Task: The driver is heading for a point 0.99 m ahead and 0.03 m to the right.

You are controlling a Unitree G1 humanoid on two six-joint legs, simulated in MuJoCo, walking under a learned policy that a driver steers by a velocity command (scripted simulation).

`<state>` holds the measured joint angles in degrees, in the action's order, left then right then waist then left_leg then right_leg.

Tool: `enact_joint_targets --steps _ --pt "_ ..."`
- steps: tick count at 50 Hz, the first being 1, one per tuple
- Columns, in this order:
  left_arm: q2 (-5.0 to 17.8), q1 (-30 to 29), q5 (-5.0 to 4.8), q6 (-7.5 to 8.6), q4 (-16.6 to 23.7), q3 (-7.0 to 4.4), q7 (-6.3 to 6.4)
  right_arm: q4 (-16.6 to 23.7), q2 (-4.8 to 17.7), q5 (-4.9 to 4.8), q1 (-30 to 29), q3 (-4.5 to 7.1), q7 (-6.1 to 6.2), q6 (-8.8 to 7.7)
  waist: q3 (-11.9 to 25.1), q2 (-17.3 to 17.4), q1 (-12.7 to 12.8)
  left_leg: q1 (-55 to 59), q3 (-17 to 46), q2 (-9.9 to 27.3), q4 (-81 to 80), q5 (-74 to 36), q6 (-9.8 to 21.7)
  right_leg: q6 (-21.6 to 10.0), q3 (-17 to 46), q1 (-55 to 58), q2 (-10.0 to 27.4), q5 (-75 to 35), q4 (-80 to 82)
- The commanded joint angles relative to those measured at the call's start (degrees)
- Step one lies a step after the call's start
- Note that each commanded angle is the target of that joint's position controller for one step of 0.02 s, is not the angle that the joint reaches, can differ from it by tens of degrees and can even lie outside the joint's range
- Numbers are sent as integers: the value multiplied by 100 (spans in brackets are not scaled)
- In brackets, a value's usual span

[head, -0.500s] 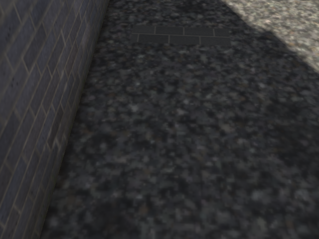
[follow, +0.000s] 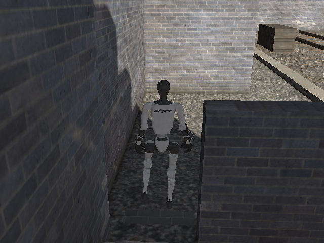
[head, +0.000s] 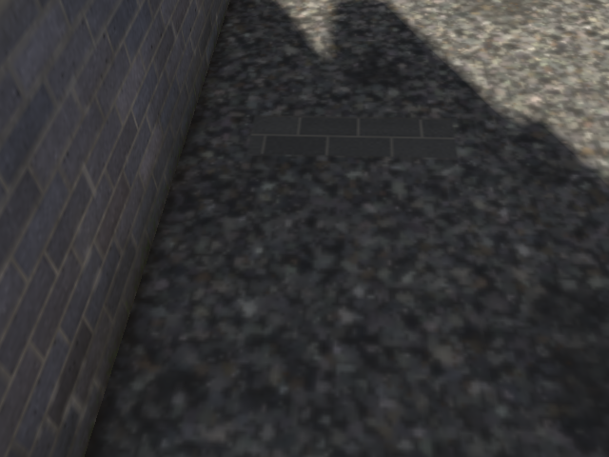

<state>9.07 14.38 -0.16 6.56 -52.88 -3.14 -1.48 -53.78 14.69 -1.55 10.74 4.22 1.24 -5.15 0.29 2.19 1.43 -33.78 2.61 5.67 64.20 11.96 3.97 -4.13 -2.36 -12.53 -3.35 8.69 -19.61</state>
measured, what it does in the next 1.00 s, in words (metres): walks ahead: left foot, then right foot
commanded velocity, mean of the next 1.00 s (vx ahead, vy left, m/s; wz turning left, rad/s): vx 0.50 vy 0.00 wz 0.00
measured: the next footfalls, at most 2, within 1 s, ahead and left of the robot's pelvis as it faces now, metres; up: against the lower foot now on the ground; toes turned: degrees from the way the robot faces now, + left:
left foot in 0.36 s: +0.39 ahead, +0.14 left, +0.00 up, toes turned +2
right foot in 0.98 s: +0.75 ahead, -0.09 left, +0.00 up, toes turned -1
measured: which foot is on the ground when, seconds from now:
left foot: up 0.00-0.34, down 0.36-0.98, up 1.00-1.00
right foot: down 0.00-0.36, up 0.38-0.96, down 0.98-1.00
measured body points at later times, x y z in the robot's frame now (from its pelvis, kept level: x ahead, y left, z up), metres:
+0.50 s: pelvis +0.28 +0.07 -0.01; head +0.32 +0.08 +0.44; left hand +0.30 +0.33 -0.16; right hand +0.41 -0.18 -0.13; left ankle +0.35 +0.14 -0.75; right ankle +0.18 -0.08 -0.64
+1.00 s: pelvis +0.58 +0.02 -0.03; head +0.61 +0.02 +0.42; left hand +0.80 +0.25 -0.12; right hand +0.51 -0.25 -0.17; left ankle +0.36 +0.14 -0.73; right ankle +0.71 -0.08 -0.75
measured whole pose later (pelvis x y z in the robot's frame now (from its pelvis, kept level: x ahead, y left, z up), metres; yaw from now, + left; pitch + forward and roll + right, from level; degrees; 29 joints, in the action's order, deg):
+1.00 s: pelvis +0.58 +0.02 -0.03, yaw +1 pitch +2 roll +0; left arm 13.4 -0.6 -0.6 6.2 -46.3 -3.4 -3.1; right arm -59.5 14.0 0.1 25.5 2.0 0.8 -3.2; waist -1.0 -0.3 -3.2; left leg 3.8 -1.0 1.9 28.9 29.6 0.3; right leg -3.5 -2.8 -29.1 -0.6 4.4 -30.7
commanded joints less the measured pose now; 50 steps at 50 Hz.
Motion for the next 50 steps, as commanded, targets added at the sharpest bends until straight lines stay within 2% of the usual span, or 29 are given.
enact_joint_targets --steps 1,3,6,8,9,10,14,16,17,18,19,20,21,22,23,24,26,28,30,31,36,42,43,45,46,47,48,49,50 --pt "757 270 -18 47 47 -125 52 463 273 64 -305 127 42 25 -43 -521 -72 -869 77 215 -777 -623 -148 -657 1227 705 1466 -1633 1046" --pt "696 476 -37 5 -77 -99 127 601 117 73 -666 89 -1 69 -106 -563 -1 -895 43 157 -1498 -1197 -221 -622 1009 758 1401 -1892 1052" --pt "719 621 -69 -2 -182 -91 171 761 61 49 -1255 40 -94 104 -248 -577 108 -508 -52 -7 -2413 -1952 -172 -469 752 631 1287 -1753 1116" --pt "680 1033 -110 -64 -430 -63 196 816 -140 -6 -1556 -28 -162 164 -426 -570 248 -387 -229 -112 -2788 -2196 -204 -515 713 793 1379 -1500 1182" --pt "808 1089 -126 -86 -491 -91 221 870 -83 19 -1682 -22 -160 144 -606 -689 246 -451 -185 -105 -2977 -2142 -155 -564 764 900 1466 -1677 1244" --pt "938 1118 -98 -111 -520 -124 239 979 51 18 -1883 -7 -202 102 -690 -625 242 -562 -190 -121 -3036 -1952 -155 -616 822 1112 1568 -1615 1290" --pt "991 1205 -113 -172 -653 -183 247 1253 110 -23 -2271 -17 -273 -8 -648 -593 252 -697 -240 -200 -3503 -1317 33 -605 789 2021 1854 -2212 846" --pt "1130 1077 -101 -204 -664 -228 252 1203 275 -16 -1821 66 -285 -37 -294 -790 -28 278 -470 -488 -3627 -956 198 -508 672 2035 1816 -3701 327" --pt "1284 866 -67 -264 -614 -277 251 949 466 31 -1109 163 -283 -43 111 -938 -399 1198 -644 -679 -3657 -778 287 -423 467 1922 1636 -4467 -457" --pt "1173 712 -21 -286 -528 -234 259 604 780 6 55 303 -232 -35 768 -901 -867 2930 -515 -576 -3599 -888 478 -229 328 1124 1327 -4310 -1663" --pt "1016 787 154 -261 -383 -164 247 388 1218 138 1190 395 -172 27 1718 75 -1093 5004 948 593 -3377 -1205 794 -30 132 -478 813 -1822 -3581" --pt "240 1530 14 -96 -481 71 137 263 1262 244 1343 322 -263 -30 2357 1455 -641 6173 3685 1797 -4376 -53 1706 124 686 -2390 -103 2557 -5366" --pt "797 1193 -182 39 -521 -79 101 203 740 193 1286 198 -266 -31 1848 790 -789 5764 3675 1509 -4741 610 1416 40 1213 -2975 229 2486 -5946" --pt "1134 675 -237 77 -273 -158 112 315 505 158 689 120 -272 -60 1038 582 -641 4919 2684 1298 -4793 65 1210 1 972 -3215 448 1993 -5877" --pt "1090 377 -155 70 -197 -159 178 438 468 174 141 78 -302 -96 667 -96 -377 3997 2035 1088 -5002 -446 1111 39 791 -2918 761 1398 -5520" --pt "961 310 -34 36 -195 -193 243 383 504 186 -61 91 -305 -146 492 -303 -147 3315 1762 1013 -5141 -1123 1065 109 783 -2525 951 1059 -5143" --pt "780 514 34 -44 -188 -203 291 222 551 238 50 63 -307 -211 395 -186 86 2756 1458 877 -5419 -1229 1007 185 801 -2060 1141 800 -4767" --pt "765 270 -45 -108 -88 -235 320 87 644 225 199 64 -240 -196 104 50 126 2487 1253 856 -5655 -845 950 212 785 -2408 1235 471 -4450" --pt "829 -176 2 -152 84 -263 323 -13 766 185 445 78 -173 -153 -128 144 38 2472 1053 784 -5798 -663 863 289 725 -2941 1241 -155 -4038" --pt "806 -501 -18 -140 236 -260 305 -69 710 123 642 58 -125 -135 -220 150 -39 2558 1022 765 -5815 -688 791 347 685 -3223 1229 -525 -3811" --pt "781 -1198 20 -141 515 -240 198 -229 796 158 1179 0 -73 -57 -273 285 -235 2713 406 524 -5708 -1452 431 437 472 -3108 970 -1669 -2640" --pt "665 -2152 -11 -63 952 -94 17 -435 796 131 1739 -62 -76 47 -664 269 -553 3760 232 774 -5463 -1838 529 472 251 -3355 745 -1443 -1691" --pt "686 -2314 -55 -49 1023 -87 -50 -456 705 115 1713 -90 -90 91 -683 368 -598 3925 227 775 -5247 -1968 540 446 236 -3367 686 -1313 -1496" --pt "719 -2459 -107 -38 1163 -49 -153 -410 826 146 1760 -55 -98 144 -727 470 -638 4005 230 929 -5052 -2238 591 305 62 -3044 545 -903 -1310" --pt "813 -2290 -103 -35 1165 -73 -175 -369 903 146 1602 -32 -98 145 -659 552 -468 3927 195 935 -4844 -2884 530 176 10 -2577 429 -643 -1145" --pt "1066 -1858 -84 -44 1079 -182 -191 -316 930 151 1430 -29 -59 145 -414 733 -227 3971 137 880 -4429 -3983 433 64 -90 -1936 279 -523 -1056" --pt "1260 -1133 -89 -2 873 -284 -193 -335 980 116 1323 -18 -3 157 -45 759 160 3897 1 775 -3664 -4729 281 -95 -193 -1065 146 -519 -893" --pt "1554 -5 -78 10 536 -418 -149 -281 900 136 1226 -57 22 148 547 615 665 3168 -158 543 -2392 -4733 121 -330 -30 521 238 -817 -955" --pt "2054 993 28 -12 285 -509 -70 -111 616 274 1458 -157 11 90 1649 -484 749 1744 -398 51 -320 -2176 -41 -758 1640 2422 1637 -1004 -1199"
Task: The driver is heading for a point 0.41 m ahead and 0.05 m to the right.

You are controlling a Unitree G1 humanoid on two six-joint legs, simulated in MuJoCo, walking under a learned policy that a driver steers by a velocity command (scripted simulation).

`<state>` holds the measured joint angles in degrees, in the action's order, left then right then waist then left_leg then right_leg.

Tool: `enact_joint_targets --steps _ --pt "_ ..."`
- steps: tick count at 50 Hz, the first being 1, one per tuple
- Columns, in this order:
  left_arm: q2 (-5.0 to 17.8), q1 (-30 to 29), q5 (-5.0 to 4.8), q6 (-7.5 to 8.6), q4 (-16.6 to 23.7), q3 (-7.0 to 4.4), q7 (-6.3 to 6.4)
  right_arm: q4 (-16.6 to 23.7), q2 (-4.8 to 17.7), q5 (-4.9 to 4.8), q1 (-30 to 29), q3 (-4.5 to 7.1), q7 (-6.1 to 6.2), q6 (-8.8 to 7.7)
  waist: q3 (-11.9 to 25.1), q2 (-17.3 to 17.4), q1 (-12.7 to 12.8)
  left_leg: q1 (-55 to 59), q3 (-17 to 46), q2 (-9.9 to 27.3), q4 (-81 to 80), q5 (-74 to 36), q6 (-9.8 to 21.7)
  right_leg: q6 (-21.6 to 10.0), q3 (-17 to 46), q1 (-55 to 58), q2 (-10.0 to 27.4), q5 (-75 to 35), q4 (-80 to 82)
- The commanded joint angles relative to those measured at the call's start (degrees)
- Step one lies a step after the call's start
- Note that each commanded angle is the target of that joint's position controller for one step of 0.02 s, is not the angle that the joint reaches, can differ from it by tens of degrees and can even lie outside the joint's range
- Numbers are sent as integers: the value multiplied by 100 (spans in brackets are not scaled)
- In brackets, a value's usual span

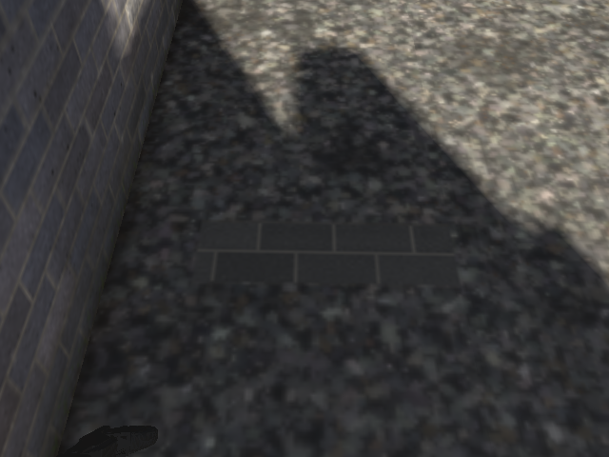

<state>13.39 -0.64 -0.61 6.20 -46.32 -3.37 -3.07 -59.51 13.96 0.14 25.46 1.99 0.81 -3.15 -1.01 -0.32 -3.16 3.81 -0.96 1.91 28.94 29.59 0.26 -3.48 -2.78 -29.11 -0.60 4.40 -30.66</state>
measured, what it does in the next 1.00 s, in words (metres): walks ahead: left foot, then right foot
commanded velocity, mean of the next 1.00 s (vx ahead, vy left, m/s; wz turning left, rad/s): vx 0.27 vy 0.00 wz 0.00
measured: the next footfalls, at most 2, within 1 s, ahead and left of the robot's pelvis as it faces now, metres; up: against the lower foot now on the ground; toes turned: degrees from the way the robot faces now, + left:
left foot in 0.50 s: +0.46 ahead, +0.11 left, +0.00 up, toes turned +1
right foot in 0.82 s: +0.40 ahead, -0.14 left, +0.00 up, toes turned +1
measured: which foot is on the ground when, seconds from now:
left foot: up 0.00-0.48, down 0.50-1.00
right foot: down 0.00-0.52, up 0.54-0.80, down 0.82-1.00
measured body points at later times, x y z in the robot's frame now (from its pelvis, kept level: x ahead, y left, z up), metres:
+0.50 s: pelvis +0.26 +0.00 +0.02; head +0.29 +0.00 +0.47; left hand +0.24 +0.27 -0.13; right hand +0.48 -0.23 -0.08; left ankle +0.42 +0.11 -0.71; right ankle +0.13 -0.10 -0.71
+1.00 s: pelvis +0.36 -0.01 +0.02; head +0.37 -0.02 +0.47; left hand +0.40 +0.25 -0.12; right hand +0.46 -0.26 -0.12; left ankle +0.42 +0.11 -0.71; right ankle +0.36 -0.14 -0.71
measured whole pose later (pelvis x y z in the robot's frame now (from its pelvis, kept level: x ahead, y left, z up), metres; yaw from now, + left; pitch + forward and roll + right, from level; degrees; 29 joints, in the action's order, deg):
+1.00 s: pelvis +0.36 -0.01 +0.02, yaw -1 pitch -1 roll +0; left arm 13.0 15.1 0.5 1.1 -60.2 -2.2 1.7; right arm -57.3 13.6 1.0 8.1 0.6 0.9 -1.7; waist -0.8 0.9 -0.1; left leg -16.2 -1.9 0.9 26.9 9.8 -0.3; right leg 1.5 1.8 -12.7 1.3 15.6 -29.1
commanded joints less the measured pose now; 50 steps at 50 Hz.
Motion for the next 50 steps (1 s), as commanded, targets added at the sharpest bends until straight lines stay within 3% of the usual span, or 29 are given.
enact_joint_targets --steps 1,2,3,4,5,6,8,11,16,18,22,24,25,26,27,28,29,30,31,34,37,39,41,42,43,45,46,48,50 --pt "1625 2598 127 14 -438 -428 18 373 -102 -122 872 -121 -56 -278 2714 -1730 757 -3984 670 -662 4994 460 130 -1893 4506 5794 2522 -92 727" --pt "1114 2381 32 -14 -395 -319 48 434 775 -258 180 85 -80 -402 2228 -1152 977 -4536 1143 -334 5430 207 241 -1545 4315 5272 2233 453 1172" --pt "805 1716 -51 -33 -290 -207 112 719 1014 -349 -627 168 -61 -454 1240 -805 864 -4759 790 72 5141 -338 338 -1197 3180 4228 1976 318 1295" --pt "668 1267 -10 -34 -235 -131 118 776 919 -289 -965 162 -5 -431 778 -196 650 -4404 612 371 4767 -824 329 -1035 2543 3183 1764 -246 1507" --pt "544 1120 70 -11 -240 -88 90 798 773 -173 -999 203 16 -354 538 -188 452 -4114 589 506 4433 -1092 315 -1021 2170 2490 1579 -428 1640" --pt "432 1068 131 8 -288 -48 74 777 647 -150 -836 210 4 -254 467 -333 264 -3769 631 637 4218 -1274 325 -974 1897 2089 1407 -439 1827" --pt "528 1151 94 41 -384 -62 93 761 426 -143 -710 203 9 -139 324 -391 137 -3661 546 694 3766 -1385 277 -1026 1545 1757 1283 -492 2109" --pt "778 1462 84 36 -511 -117 210 980 469 -57 -1338 238 22 -97 76 -243 233 -4249 460 744 2877 -2115 79 -1060 1271 1839 1297 -809 2331" --pt "833 1906 15 -34 -671 -109 313 1257 337 -59 -2347 205 -58 -146 -81 -260 527 -4256 251 516 1163 -3496 10 -777 760 2143 1055 -836 2393" --pt "820 2036 18 -77 -761 -92 334 1352 279 -50 -2702 162 -100 -170 -208 -248 620 -4003 97 328 596 -3668 13 -686 549 2222 984 -1547 2204" --pt "848 2187 82 -230 -971 -92 375 1458 412 -64 -2861 144 -246 -229 -19 -482 629 -3433 15 46 31 -3420 124 -560 500 2816 1115 -2556 1421" --pt "980 1860 36 -242 -938 -131 400 1261 689 32 -2168 228 -248 -271 233 -722 194 -2629 61 -99 -377 -3296 322 -411 640 2954 1100 -3108 802" --pt "945 1838 23 -229 -907 -120 406 1021 941 75 -1588 300 -171 -312 465 -547 -56 -1819 -44 -132 -648 -3960 377 -215 471 2851 751 -3022 113" --pt "777 1977 140 -181 -816 -51 408 884 1317 213 -929 358 -96 -331 1233 46 -165 -273 675 682 -61 -6396 657 43 311 1978 424 -1598 -1125" --pt "206 3059 171 -141 -979 116 339 864 1520 337 -795 341 -111 -249 2194 1574 238 1637 2296 2211 319 -8293 1884 410 295 238 -278 2532 -3186" --pt "536 3166 -3 -132 -1159 52 324 832 1079 229 -649 265 -205 -196 2781 1304 112 1484 2827 2227 -168 -6949 2160 497 967 109 -345 3796 -3850" --pt "834 2597 -88 -171 -994 -20 340 887 930 90 -1009 224 -228 -155 2086 954 58 864 2321 1908 -477 -5711 1878 535 921 -272 -65 3632 -4067" --pt "670 2210 -63 -237 -919 8 393 861 749 47 -1455 155 -182 -124 1640 513 243 168 2014 1665 -692 -4838 1583 605 845 -187 214 3229 -3687" --pt "671 1948 12 -334 -860 -13 456 940 614 73 -1884 87 -149 -112 1142 332 347 -640 1794 1554 -955 -4351 1468 669 759 -44 373 2939 -3291" --pt "415 2075 164 -537 -868 20 578 842 759 247 -2237 99 -88 -72 789 716 662 -2093 1181 1159 -1451 -3596 1206 654 617 1213 468 2307 -1804" --pt "374 2164 170 -618 -1001 21 583 737 822 145 -2202 108 -74 -43 796 808 749 -2494 936 1001 -1693 -2051 1059 556 443 2026 354 1122 -747" --pt "427 2110 225 -668 -1059 -20 570 680 783 73 -2221 79 -79 -30 474 781 825 -2895 906 845 -1849 -353 761 436 350 2387 270 677 -178" --pt "533 1873 242 -678 -980 -27 584 556 677 37 -2133 19 -117 -24 82 599 780 -2894 851 600 -1767 489 293 263 520 2178 407 645 496" --pt "644 1879 208 -667 -971 -33 597 513 744 58 -2076 36 -116 -15 -77 464 698 -2817 787 494 -1535 276 171 166 587 2002 521 841 685" --pt "966 1756 133 -666 -1072 -87 598 626 684 120 -1925 43 -107 26 -366 -32 339 -2447 324 105 -1286 -273 13 35 665 1186 468 1772 786" --pt "649 1484 171 -574 -1089 -16 561 532 624 120 -1757 24 -51 65 -367 -569 245 -1637 111 13 -718 -1174 -54 108 803 542 455 2285 1284" --pt "641 1428 151 -544 -1126 -12 526 443 502 75 -1615 -10 -7 101 -334 -611 113 -1405 58 24 -540 -1481 -16 188 828 474 488 2012 1289" --pt "469 1436 108 -428 -1154 39 469 323 496 79 -1470 -34 49 138 -194 -446 109 -1369 52 44 -468 -1772 14 279 740 712 468 1460 1144" --pt "561 1541 77 -366 -1224 33 442 306 536 82 -1551 -53 57 146 -56 -317 181 -1398 84 80 -424 -2028 13 279 678 1009 406 852 954"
